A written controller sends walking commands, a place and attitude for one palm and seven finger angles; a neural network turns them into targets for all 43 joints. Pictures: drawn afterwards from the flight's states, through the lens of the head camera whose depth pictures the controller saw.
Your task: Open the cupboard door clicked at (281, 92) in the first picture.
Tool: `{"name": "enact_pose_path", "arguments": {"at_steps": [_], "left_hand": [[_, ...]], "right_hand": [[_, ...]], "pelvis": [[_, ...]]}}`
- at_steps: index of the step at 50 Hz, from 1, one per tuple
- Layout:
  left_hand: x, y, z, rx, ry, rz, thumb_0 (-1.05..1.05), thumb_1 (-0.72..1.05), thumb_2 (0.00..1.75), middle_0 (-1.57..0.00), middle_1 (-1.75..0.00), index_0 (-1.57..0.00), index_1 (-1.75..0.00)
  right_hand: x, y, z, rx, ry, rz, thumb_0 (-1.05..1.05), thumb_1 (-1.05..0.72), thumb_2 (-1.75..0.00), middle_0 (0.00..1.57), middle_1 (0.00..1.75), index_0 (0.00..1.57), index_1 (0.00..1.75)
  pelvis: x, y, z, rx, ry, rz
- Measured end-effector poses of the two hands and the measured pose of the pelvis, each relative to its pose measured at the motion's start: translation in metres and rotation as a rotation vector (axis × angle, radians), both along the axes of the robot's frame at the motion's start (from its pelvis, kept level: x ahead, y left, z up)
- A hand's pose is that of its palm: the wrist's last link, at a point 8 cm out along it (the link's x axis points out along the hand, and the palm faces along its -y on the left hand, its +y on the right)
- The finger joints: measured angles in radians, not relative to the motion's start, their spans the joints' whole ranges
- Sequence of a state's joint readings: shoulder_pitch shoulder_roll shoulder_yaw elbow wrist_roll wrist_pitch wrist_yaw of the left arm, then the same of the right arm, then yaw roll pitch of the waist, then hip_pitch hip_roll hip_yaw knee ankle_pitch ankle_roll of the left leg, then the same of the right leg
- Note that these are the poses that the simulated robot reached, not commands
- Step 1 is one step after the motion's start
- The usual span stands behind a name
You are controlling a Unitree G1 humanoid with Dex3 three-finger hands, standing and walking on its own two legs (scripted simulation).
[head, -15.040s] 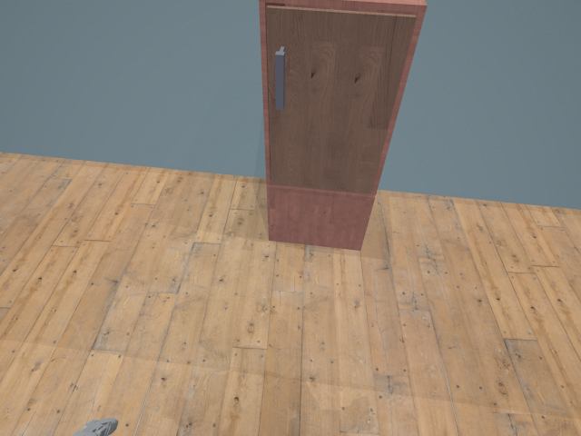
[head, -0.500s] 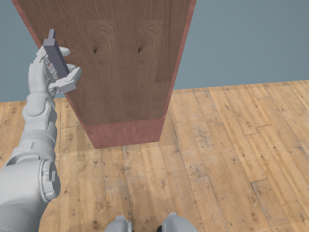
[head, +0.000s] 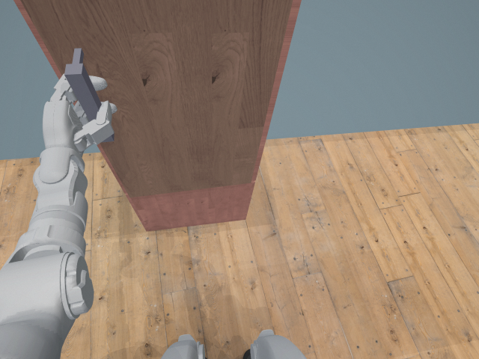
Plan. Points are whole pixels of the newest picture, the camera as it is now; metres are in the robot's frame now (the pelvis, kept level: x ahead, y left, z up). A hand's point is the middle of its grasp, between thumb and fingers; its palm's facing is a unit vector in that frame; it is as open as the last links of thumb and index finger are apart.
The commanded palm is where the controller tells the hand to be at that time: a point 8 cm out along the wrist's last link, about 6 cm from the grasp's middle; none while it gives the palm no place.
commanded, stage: pull the door open along its arc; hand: left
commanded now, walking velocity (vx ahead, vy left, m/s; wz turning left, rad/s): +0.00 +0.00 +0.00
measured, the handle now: (94, 98) +0.54 +0.22 +0.08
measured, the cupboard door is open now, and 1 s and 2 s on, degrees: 1 47 50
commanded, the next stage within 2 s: open thumb and fingers to let go in 0.80 s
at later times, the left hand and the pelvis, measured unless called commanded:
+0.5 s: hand (149, 193) +0.35 +0.11 +0.08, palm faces +0.36 -0.93 +0.12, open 6.5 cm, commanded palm +0.29 +0.15 +0.08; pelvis +0.01 -0.01 +0.01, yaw +1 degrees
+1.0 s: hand (212, 230) +0.29 +0.03 +0.08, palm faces +0.43 -0.90 -0.03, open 6.3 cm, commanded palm +0.24 +0.07 +0.08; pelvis +0.00 -0.07 +0.01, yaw +6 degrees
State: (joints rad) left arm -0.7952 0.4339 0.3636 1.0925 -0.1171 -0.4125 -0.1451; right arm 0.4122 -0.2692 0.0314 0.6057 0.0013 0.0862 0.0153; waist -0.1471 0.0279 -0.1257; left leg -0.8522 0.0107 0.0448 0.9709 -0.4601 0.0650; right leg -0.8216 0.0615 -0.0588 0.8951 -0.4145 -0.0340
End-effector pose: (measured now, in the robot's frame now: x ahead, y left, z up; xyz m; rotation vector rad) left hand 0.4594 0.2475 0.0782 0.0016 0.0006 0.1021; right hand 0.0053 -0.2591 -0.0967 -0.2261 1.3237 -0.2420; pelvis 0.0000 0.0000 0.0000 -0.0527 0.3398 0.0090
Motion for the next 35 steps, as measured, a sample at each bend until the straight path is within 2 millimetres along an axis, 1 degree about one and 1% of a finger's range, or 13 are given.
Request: {"name": "enact_pose_path", "arguments": {"at_steps": [4, 7, 10, 14, 21, 26, 30, 35], "left_hand": [[-0.012, -0.003, 0.0, 0.0, -0.004, -0.008, 0.01, 0.71, 0.78, -0.32, -1.33, -0.32, -1.33], [-0.025, -0.006, -0.001, 0.0, -0.009, -0.019, 0.01, 0.71, 0.76, -0.32, -1.32, -0.31, -1.32], [-0.043, -0.012, -0.001, 0.0, -0.015, -0.037, 0.01, 0.7, 0.75, -0.32, -1.32, -0.3, -1.32], [-0.072, -0.025, -0.002, -0.015, -0.025, -0.05, 0.01, 0.69, 0.73, -0.32, -1.32, -0.29, -1.31], [-0.12, -0.064, -0.003, -0.104, -0.039, 0.164, 0.03, 0.66, 0.75, -0.3, -1.33, -0.32, -1.27], [-0.152, -0.097, -0.001, -0.119, -0.023, 0.29, 0.03, 0.65, 0.75, -0.29, -1.32, -0.33, -1.27], [-0.174, -0.123, 0.002, -0.091, 0.0, 0.358, 0.04, 0.65, 0.75, -0.28, -1.31, -0.32, -1.29], [-0.193, -0.148, 0.006, 0.006, 0.017, 0.321, 0.03, 0.66, 0.75, -0.29, -1.3, -0.3, -1.31]], "right_hand": [[0.007, 0.002, 0.002, 0.017, -0.024, -0.01, 0.0, -0.9, -0.9, 0.2, 0.3, 0.2, 0.3], [0.018, 0.003, 0.004, 0.032, -0.059, -0.011, 0.01, -0.9, -0.9, 0.2, 0.3, 0.2, 0.3], [0.034, 0.005, 0.007, 0.047, -0.111, -0.001, 0.01, -0.9, -0.9, 0.2, 0.3, 0.2, 0.3], [0.063, 0.008, 0.011, 0.065, -0.202, 0.03, 0.01, -0.9, -0.9, 0.2, 0.3, 0.2, 0.3], [0.124, 0.02, 0.016, 0.106, -0.357, 0.162, 0.01, -0.9, -0.9, 0.2, 0.3, 0.2, 0.3], [0.159, 0.032, 0.02, 0.144, -0.447, 0.244, 0.01, -0.9, -0.9, 0.2, 0.3, 0.2, 0.3], [0.178, 0.039, 0.023, 0.165, -0.492, 0.294, 0.01, -0.9, -0.9, 0.2, 0.3, 0.2, 0.3], [0.187, 0.041, 0.028, 0.187, -0.536, 0.306, 0.01, -0.9, -0.9, 0.2, 0.3, 0.2, 0.3]], "pelvis": [[0.004, 0.0, 0.003, 0.003, -0.014, -0.009], [0.008, 0.0, 0.007, 0.007, -0.028, -0.015], [0.011, 0.0, 0.01, 0.009, -0.044, -0.016], [0.014, 0.0, 0.013, 0.013, -0.067, -0.018], [0.011, -0.003, 0.013, 0.025, -0.096, -0.001], [0.009, -0.009, 0.011, 0.034, -0.118, 0.016], [0.007, -0.016, 0.009, 0.04, -0.136, 0.033], [0.006, -0.028, 0.01, 0.049, -0.166, 0.048]]}}
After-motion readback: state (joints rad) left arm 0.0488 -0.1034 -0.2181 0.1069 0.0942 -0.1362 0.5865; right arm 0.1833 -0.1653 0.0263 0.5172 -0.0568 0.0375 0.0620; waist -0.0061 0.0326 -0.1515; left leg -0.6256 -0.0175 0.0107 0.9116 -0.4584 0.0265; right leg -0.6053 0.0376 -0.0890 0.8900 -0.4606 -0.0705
